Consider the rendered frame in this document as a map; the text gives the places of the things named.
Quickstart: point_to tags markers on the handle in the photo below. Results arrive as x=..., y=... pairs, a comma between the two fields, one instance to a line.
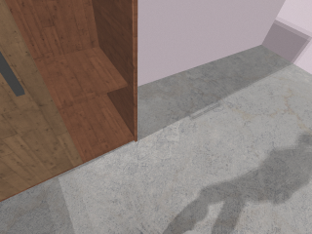
x=10, y=77

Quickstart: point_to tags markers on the wardrobe door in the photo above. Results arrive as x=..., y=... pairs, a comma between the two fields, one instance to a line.
x=34, y=141

